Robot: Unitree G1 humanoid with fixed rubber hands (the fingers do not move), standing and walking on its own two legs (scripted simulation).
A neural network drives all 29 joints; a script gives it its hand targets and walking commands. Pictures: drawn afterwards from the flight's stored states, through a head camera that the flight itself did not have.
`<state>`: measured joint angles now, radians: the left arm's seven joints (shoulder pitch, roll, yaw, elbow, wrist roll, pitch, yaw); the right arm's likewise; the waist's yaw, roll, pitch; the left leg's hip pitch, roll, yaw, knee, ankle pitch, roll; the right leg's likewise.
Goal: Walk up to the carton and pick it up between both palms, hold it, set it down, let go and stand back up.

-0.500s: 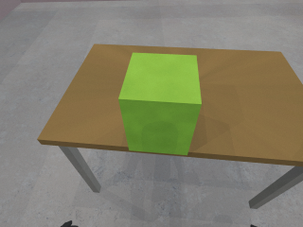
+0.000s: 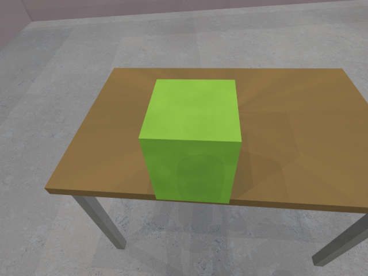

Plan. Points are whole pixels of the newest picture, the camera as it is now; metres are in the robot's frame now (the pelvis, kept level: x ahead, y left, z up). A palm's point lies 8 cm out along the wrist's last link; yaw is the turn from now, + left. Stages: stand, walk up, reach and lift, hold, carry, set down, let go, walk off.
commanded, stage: walk up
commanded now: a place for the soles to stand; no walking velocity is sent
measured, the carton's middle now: (193, 142) +0.44 +0.00 +0.03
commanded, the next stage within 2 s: none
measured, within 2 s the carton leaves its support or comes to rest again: neither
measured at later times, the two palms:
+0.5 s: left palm out of the picture +0.13 +0.27 -0.09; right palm out of the picture +0.12 -0.26 -0.09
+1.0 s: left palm out of the picture +0.09 +0.30 -0.10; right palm out of the picture +0.11 -0.25 -0.09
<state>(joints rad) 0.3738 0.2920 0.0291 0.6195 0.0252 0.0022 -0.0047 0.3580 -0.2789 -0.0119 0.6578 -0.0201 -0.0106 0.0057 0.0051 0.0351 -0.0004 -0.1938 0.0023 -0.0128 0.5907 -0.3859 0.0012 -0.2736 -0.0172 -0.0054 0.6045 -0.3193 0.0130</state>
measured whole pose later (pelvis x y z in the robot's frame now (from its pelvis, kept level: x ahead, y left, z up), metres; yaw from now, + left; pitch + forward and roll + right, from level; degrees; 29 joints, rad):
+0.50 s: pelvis +0.01 +0.00 -0.01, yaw -1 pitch -2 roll +0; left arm 0.29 0.30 0.01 0.58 0.02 -0.01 0.01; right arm 0.28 -0.31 -0.02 0.60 -0.02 0.02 0.01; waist 0.00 0.01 0.06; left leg -0.25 0.01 0.00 0.75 -0.43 0.00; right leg -0.28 -0.01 0.00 0.68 -0.38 0.00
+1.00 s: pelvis +0.02 +0.02 +0.00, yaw -2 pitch -3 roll +0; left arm 0.39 0.31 0.04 0.65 0.03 0.01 0.00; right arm 0.36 -0.30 -0.04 0.59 -0.03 -0.02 0.02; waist 0.03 0.01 0.05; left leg -0.24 -0.01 0.04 0.62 -0.31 0.02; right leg -0.28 -0.02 0.02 0.65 -0.32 0.00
